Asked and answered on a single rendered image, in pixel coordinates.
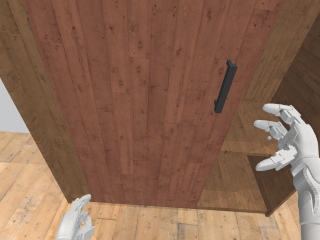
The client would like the left robot hand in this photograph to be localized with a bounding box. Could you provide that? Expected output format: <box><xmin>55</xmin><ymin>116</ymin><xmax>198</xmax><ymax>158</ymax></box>
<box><xmin>55</xmin><ymin>194</ymin><xmax>95</xmax><ymax>240</ymax></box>

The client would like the right robot hand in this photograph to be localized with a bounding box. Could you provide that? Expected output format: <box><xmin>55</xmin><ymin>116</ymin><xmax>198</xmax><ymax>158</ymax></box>
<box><xmin>253</xmin><ymin>103</ymin><xmax>319</xmax><ymax>171</ymax></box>

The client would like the wardrobe door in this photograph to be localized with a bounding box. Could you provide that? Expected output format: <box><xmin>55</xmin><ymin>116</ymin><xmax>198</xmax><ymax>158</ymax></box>
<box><xmin>22</xmin><ymin>0</ymin><xmax>284</xmax><ymax>209</ymax></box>
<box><xmin>0</xmin><ymin>0</ymin><xmax>91</xmax><ymax>195</ymax></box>

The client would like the right robot forearm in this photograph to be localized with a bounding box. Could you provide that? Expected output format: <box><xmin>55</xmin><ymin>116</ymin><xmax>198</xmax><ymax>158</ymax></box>
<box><xmin>290</xmin><ymin>157</ymin><xmax>320</xmax><ymax>240</ymax></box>

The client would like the handle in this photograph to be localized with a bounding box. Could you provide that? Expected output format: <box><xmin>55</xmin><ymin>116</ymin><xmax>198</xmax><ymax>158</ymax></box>
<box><xmin>214</xmin><ymin>59</ymin><xmax>238</xmax><ymax>114</ymax></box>

